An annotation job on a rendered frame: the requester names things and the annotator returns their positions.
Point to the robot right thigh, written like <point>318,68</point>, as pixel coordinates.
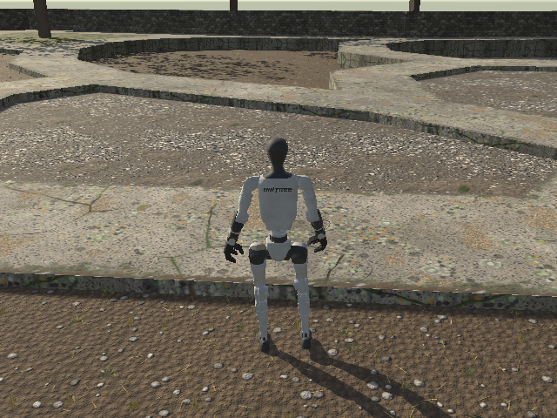
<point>299,256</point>

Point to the right robot hand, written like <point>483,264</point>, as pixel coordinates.
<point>314,240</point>

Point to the robot left upper arm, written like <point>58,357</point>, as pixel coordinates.
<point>245,198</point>

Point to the robot left forearm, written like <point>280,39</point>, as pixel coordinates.
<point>235,231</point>

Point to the left robot hand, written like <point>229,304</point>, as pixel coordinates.
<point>229,249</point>

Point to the robot right shin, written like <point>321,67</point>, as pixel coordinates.
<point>304,308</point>

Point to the robot right forearm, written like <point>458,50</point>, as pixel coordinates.
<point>318,227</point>

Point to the robot right upper arm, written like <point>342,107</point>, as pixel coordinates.
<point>305,183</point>

